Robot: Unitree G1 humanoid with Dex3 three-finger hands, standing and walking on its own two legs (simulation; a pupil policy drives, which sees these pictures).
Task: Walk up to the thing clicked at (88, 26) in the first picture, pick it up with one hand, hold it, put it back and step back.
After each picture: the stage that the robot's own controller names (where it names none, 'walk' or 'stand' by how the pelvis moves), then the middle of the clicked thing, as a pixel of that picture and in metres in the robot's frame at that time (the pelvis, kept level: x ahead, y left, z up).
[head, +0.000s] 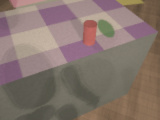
stand; (89, 33) +0.68 -0.03 +0.00
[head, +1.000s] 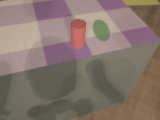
rise first; (78, 34) +0.60 +0.04 +0.03
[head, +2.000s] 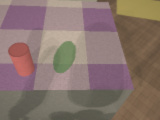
rise first; (22, 60) +0.41 +0.26 +0.03
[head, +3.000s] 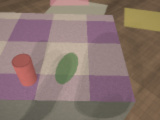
stand; (25, 70) +0.41 +0.23 +0.02
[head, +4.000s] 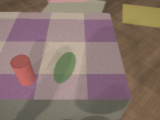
stand; (24, 70) +0.42 +0.23 +0.00
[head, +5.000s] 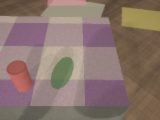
stand; (20, 76) +0.40 +0.24 +0.00
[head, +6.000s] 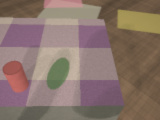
stand; (16, 77) +0.40 +0.26 +0.00
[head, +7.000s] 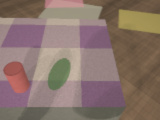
stand; (17, 77) +0.39 +0.26 +0.00
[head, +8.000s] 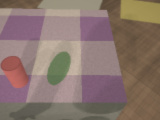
rise first; (15, 72) +0.39 +0.26 +0.00
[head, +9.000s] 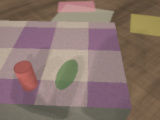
rise first; (26, 76) +0.40 +0.26 +0.00
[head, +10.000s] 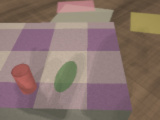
go down; (25, 79) +0.39 +0.26 +0.00
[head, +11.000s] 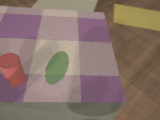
go down; (13, 70) +0.41 +0.24 +0.02
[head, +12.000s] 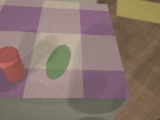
go down; (12, 65) +0.41 +0.24 +0.04
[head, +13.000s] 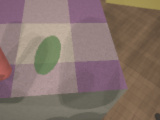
close in; out of the picture +0.40 +0.25 +0.06
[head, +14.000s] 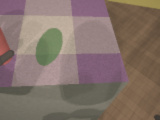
close; out of the picture +0.44 +0.25 +0.08
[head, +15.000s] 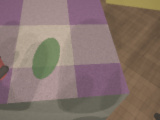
lift; out of the picture +0.39 +0.26 +0.08
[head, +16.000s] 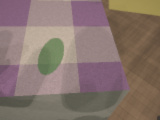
lift; out of the picture +0.36 +0.30 +0.08
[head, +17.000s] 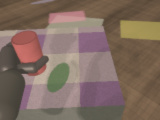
lift; (30, 54) +0.35 +0.15 +0.21
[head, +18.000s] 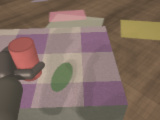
hold; (26, 60) +0.34 +0.17 +0.19
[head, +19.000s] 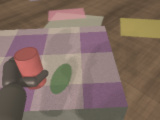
hold; (31, 68) +0.34 +0.16 +0.15
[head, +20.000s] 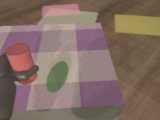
crouch; (23, 64) +0.37 +0.19 +0.14
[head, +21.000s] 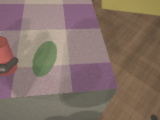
lower; (2, 56) +0.43 +0.24 +0.06
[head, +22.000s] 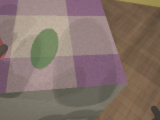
lower; out of the picture +0.45 +0.26 +0.08
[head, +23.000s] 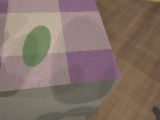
lower; out of the picture +0.46 +0.27 +0.09
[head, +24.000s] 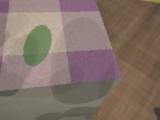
lower; out of the picture +0.46 +0.27 +0.09
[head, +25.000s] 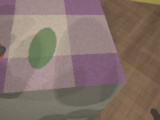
loosen; out of the picture +0.45 +0.26 +0.09
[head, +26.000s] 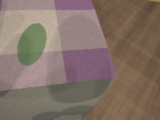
rise; out of the picture +0.45 +0.26 +0.09
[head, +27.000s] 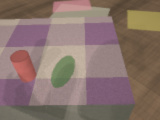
sink last; (24, 66) +0.43 +0.25 +0.05
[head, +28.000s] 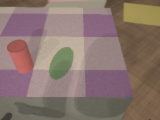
stand; (21, 57) +0.45 +0.25 +0.06
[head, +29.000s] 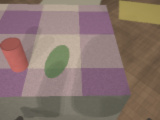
stand; (15, 55) +0.44 +0.25 +0.07
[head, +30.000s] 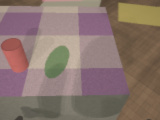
stand; (16, 55) +0.45 +0.25 +0.07
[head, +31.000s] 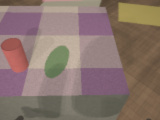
stand; (15, 55) +0.45 +0.26 +0.07
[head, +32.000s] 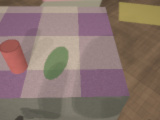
stand; (14, 57) +0.44 +0.26 +0.07
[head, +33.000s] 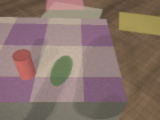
stand; (24, 65) +0.45 +0.25 +0.01
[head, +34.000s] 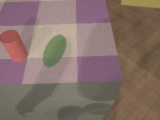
walk; (14, 46) +0.49 +0.27 +0.03
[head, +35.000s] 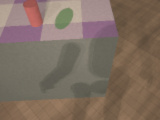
walk; (33, 13) +0.72 +0.27 +0.01
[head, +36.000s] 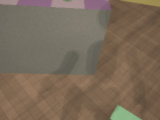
stand; out of the picture +1.04 +0.22 +0.02
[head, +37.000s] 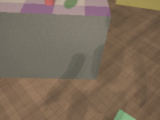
stand; out of the picture +1.04 +0.24 +0.00
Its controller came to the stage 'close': yes
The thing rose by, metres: 0.20
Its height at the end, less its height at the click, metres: +0.00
